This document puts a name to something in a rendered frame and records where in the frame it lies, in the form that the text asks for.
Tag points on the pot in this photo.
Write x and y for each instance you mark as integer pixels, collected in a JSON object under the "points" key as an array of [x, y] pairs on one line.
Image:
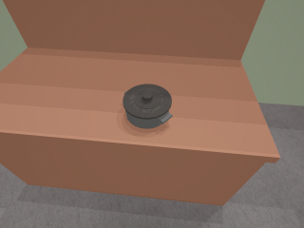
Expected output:
{"points": [[148, 123]]}

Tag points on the knob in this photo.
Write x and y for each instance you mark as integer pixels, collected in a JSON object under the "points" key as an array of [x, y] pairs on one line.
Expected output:
{"points": [[147, 96]]}

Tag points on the lid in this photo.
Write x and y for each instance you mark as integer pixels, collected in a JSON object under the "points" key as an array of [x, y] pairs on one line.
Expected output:
{"points": [[134, 104]]}

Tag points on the table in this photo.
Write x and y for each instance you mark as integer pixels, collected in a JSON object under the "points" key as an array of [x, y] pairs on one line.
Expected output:
{"points": [[62, 117]]}

